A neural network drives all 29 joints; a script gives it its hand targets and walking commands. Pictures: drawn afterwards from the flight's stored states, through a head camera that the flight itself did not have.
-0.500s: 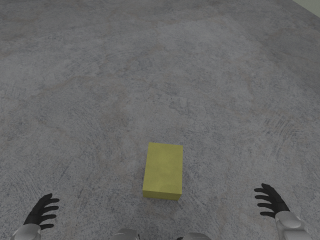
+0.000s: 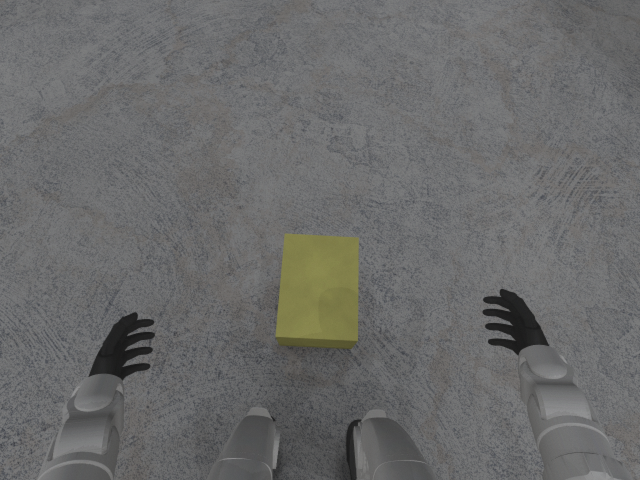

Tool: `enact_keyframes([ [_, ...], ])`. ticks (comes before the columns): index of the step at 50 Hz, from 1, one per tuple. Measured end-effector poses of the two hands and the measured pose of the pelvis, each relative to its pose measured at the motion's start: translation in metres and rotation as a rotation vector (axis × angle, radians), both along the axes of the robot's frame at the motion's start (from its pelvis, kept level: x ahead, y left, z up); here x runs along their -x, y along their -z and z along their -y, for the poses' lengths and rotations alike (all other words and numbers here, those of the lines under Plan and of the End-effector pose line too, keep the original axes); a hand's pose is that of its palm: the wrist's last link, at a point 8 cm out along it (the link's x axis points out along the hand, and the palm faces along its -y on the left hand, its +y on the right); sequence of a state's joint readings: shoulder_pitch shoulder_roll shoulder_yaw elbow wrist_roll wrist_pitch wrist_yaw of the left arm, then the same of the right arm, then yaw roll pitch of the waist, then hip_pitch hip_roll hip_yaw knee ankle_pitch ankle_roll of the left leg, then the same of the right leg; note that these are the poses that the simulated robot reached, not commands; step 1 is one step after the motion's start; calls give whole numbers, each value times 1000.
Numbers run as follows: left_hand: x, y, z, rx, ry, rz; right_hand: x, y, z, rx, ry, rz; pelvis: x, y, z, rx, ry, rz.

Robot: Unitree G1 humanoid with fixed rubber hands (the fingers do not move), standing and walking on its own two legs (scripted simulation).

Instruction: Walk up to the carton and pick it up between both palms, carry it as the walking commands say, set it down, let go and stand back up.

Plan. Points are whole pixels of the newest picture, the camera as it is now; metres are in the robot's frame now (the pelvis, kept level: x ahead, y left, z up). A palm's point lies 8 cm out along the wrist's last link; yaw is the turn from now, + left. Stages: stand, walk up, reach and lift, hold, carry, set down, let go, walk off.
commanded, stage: reach and lift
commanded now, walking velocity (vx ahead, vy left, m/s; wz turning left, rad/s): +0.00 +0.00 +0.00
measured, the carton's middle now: (318, 292) +0.49 +0.00 -0.65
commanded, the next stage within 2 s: none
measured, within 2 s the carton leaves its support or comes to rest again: neither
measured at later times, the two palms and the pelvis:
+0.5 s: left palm (176, 289) +0.35 +0.23 -0.14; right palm (483, 290) +0.36 -0.24 -0.13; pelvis -0.06 +0.02 -0.05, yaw -2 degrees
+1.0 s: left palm (210, 241) +0.45 +0.20 -0.19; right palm (442, 245) +0.45 -0.21 -0.19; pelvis -0.05 +0.01 -0.08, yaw -1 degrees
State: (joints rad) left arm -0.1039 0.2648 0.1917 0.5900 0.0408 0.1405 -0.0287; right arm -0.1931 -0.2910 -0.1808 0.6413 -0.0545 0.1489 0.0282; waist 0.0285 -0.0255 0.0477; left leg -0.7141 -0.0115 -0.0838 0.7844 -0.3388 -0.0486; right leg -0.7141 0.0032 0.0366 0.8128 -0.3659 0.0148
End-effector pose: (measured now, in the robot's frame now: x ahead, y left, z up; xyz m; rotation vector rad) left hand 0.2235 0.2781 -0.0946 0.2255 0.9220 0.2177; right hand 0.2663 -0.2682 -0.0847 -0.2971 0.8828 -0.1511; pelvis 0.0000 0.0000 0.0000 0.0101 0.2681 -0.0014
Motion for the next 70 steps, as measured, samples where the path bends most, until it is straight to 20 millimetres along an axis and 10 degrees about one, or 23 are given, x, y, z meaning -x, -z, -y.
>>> enact_keyframes([
  [23,-117,44,44,96,35,143,-79,45,-24,-115,19,110,56,46,-15,-1,26,-234],
  [45,-215,87,74,146,27,295,-177,97,-60,-201,29,243,50,74,-10,2,14,-503],
  [58,-224,110,79,160,32,291,-185,119,-65,-209,27,251,52,90,-10,-2,15,-583],
  [70,-227,191,83,164,14,277,-186,199,-66,-202,43,236,66,162,-11,-4,17,-627],
])
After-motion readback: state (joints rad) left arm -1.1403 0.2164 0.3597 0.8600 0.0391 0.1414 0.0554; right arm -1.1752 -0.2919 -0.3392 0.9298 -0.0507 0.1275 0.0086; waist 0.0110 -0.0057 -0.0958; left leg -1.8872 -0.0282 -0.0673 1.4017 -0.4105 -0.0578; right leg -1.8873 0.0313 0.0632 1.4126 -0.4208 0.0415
